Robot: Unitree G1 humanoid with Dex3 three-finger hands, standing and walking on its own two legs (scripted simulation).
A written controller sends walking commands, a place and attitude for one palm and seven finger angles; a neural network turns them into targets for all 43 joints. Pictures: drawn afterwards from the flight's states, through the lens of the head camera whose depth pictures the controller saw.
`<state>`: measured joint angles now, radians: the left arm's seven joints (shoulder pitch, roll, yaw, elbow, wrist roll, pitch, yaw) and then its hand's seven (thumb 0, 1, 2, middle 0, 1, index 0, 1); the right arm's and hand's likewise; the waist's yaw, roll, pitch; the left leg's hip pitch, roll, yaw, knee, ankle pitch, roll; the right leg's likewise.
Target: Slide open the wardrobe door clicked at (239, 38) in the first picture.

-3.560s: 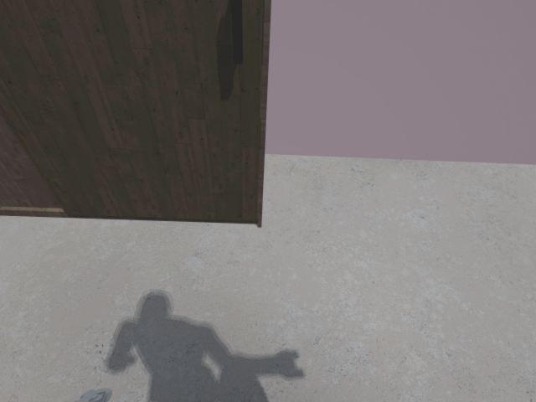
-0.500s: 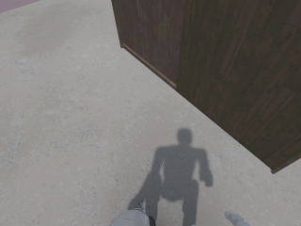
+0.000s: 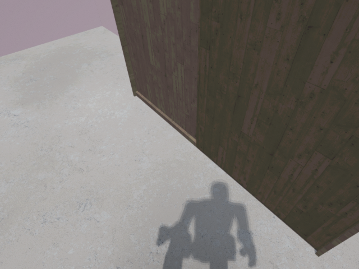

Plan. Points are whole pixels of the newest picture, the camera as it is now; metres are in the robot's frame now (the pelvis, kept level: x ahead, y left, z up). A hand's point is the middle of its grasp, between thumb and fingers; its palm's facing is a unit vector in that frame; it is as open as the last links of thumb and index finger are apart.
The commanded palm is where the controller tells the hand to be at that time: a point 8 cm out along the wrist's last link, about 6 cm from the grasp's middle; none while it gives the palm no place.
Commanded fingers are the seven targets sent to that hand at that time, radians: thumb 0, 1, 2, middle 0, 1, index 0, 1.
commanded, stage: turn to face it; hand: right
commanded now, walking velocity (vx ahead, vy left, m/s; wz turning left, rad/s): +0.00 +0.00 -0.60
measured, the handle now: out of the picture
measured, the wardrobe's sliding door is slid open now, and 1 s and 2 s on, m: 0.00 0.00 0.00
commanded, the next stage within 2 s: take the last steps up to it in 1.34 s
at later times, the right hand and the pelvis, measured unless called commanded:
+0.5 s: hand out of the picture +0.01 -0.17 -0.14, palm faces +0.30 +0.91 -0.29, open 7.4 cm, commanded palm none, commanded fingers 0.00 -0.90 -0.90 0.20 0.30 0.20 0.30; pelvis -0.02 +0.05 +0.00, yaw -17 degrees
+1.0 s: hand out of the picture -0.12 -0.23 -0.17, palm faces +0.58 +0.78 -0.24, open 7.4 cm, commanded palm none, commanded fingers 0.00 -0.90 -0.90 0.20 0.30 0.20 0.30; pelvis -0.05 -0.01 +0.01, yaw -34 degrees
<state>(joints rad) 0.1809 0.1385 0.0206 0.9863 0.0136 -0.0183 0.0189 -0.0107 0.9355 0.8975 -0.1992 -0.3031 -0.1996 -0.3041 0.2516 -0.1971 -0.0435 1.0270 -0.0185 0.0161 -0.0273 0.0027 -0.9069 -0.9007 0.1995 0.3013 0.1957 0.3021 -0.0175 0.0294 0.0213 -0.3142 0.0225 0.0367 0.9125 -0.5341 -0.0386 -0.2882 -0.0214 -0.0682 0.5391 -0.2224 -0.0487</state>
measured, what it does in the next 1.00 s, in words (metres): steps on the spot, turning right: left foot, then right foot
